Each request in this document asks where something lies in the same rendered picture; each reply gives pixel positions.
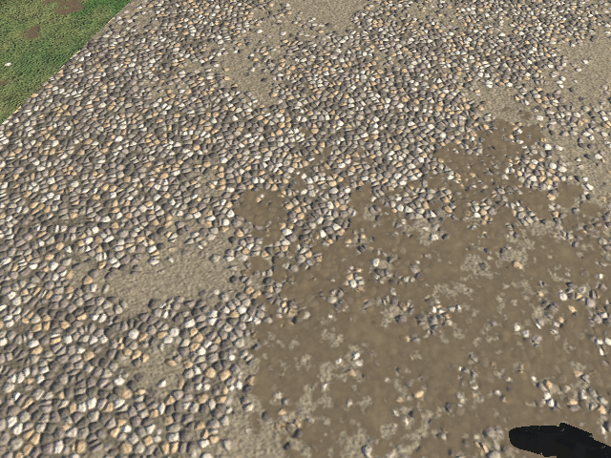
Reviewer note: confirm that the right robot hand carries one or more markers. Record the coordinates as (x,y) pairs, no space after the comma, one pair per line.
(564,441)

